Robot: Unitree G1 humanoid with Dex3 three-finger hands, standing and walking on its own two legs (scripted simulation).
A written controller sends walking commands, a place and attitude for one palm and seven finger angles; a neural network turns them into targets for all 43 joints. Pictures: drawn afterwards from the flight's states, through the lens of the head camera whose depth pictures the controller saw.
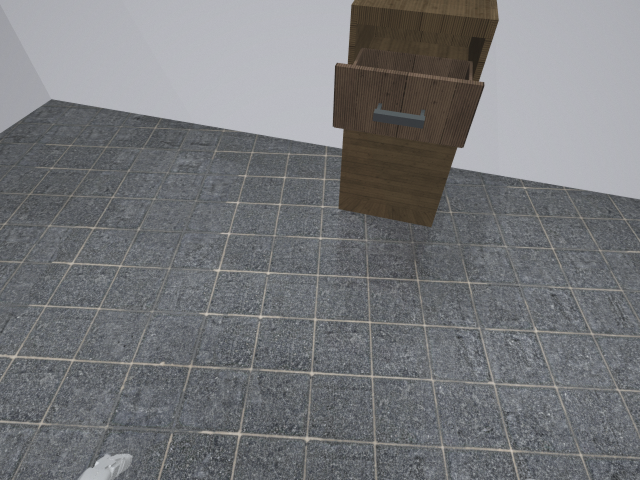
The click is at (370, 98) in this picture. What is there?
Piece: drawer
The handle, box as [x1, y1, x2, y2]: [373, 103, 424, 128]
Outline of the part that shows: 374,110 373,120 422,128 424,120 424,110 422,109 419,115 381,110 381,103 379,103 377,108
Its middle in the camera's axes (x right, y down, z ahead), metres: +0.21 -0.33 +1.02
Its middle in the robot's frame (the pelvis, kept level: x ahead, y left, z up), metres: +0.99 -0.16 -0.06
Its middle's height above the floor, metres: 0.71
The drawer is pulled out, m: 0.30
